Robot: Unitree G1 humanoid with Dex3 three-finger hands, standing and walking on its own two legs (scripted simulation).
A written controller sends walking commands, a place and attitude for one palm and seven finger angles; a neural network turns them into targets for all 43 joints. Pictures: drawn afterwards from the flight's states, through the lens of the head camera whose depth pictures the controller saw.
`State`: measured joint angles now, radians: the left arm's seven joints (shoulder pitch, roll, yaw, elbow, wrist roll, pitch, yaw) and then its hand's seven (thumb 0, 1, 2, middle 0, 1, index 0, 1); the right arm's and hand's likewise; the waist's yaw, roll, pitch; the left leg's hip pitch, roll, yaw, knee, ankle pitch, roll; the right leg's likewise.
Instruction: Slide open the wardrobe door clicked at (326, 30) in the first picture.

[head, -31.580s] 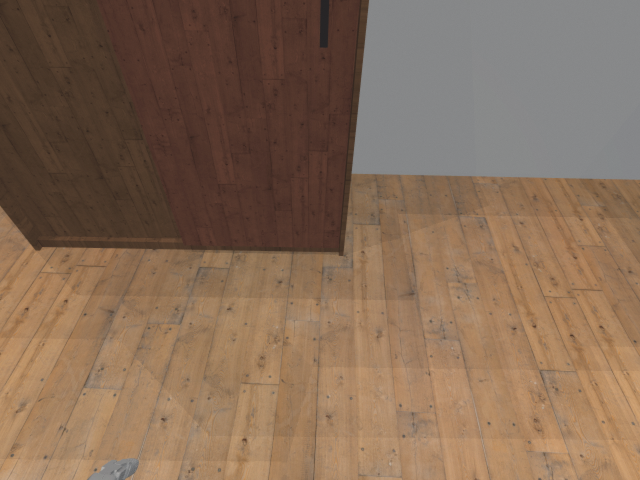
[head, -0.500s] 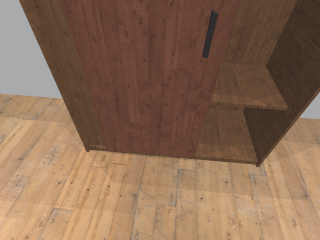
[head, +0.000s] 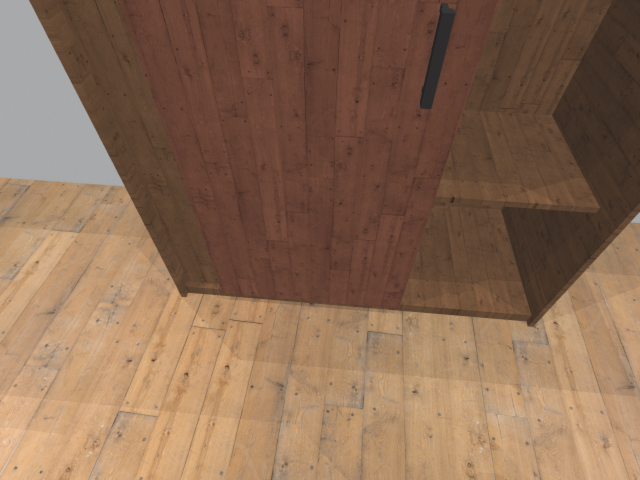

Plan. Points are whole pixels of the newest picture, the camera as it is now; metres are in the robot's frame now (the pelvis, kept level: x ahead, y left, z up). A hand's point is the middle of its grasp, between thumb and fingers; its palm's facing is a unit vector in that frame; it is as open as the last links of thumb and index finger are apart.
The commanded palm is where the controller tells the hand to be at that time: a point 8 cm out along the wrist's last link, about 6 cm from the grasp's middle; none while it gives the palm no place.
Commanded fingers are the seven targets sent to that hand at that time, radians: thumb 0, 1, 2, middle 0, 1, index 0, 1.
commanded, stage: look to check the result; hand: right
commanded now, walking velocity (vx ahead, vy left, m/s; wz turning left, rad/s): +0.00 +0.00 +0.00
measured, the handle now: (434, 58) +0.75 -0.14 +0.16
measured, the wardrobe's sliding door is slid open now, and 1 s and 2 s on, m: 0.46 0.46 0.46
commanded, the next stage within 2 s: stand and wait in 0.24 s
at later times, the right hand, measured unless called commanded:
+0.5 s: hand out of the picture +0.10 -0.23 -0.16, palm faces -0.03 +0.95 -0.32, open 7.4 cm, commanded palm none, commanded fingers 0.00 -0.90 -0.90 0.20 0.30 0.20 0.30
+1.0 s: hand out of the picture +0.09 -0.21 -0.16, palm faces -0.04 +0.94 -0.33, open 7.4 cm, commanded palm none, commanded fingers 0.00 -0.90 -0.90 0.20 0.30 0.20 0.30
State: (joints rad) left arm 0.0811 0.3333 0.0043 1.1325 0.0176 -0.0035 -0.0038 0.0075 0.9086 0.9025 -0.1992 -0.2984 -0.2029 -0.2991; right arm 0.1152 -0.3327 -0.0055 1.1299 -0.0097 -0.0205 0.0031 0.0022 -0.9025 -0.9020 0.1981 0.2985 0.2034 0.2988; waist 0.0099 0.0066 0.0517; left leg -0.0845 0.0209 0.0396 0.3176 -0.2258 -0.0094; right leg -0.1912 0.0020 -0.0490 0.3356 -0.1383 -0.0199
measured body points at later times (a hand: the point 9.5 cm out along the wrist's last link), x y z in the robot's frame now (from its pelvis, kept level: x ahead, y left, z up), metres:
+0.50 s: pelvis +0.02 +0.01 +0.00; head +0.04 +0.02 +0.45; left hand +0.11 +0.31 -0.14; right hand +0.10 -0.27 -0.14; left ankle -0.04 +0.12 -0.75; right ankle +0.03 -0.10 -0.75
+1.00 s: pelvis +0.02 +0.03 +0.00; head +0.04 +0.03 +0.45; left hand +0.09 +0.31 -0.14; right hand +0.09 -0.26 -0.14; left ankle -0.04 +0.12 -0.75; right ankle +0.03 -0.10 -0.75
